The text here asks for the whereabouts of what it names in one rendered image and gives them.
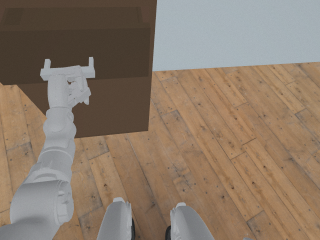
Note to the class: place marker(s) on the robot left upper arm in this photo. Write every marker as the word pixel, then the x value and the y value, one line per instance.
pixel 38 211

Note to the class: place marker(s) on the handle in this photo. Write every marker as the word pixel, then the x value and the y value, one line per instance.
pixel 88 71

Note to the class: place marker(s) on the left robot forearm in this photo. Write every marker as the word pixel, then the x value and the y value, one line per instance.
pixel 57 154

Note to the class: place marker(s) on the robot left hand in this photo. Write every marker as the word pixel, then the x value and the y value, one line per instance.
pixel 58 89

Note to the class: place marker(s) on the left robot shin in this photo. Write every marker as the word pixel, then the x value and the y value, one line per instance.
pixel 128 231

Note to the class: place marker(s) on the drawer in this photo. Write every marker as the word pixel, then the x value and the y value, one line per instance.
pixel 116 38

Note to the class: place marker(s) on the cabinet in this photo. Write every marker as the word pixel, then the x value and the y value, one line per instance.
pixel 116 106

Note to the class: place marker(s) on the right robot thigh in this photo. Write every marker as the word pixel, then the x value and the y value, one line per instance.
pixel 186 222

